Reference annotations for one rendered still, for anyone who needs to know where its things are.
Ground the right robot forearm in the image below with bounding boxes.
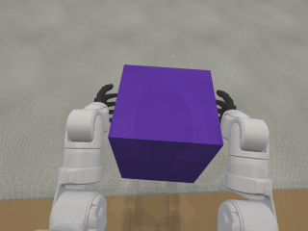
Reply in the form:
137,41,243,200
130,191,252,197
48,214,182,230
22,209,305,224
220,110,279,231

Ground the carton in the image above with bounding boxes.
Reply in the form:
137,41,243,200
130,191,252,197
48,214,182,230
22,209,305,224
108,64,224,183

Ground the right robot upper arm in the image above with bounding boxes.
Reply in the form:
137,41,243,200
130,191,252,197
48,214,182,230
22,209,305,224
218,199,278,231

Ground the robot right hand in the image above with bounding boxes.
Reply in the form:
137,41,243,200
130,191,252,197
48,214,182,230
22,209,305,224
216,90,237,125

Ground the robot left hand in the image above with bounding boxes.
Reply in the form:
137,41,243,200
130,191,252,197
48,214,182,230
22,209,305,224
94,84,117,122

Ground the left robot forearm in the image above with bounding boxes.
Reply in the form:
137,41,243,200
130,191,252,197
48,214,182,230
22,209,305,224
49,102,110,227

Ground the left robot upper arm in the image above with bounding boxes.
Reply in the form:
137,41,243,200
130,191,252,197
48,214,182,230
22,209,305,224
35,191,107,231

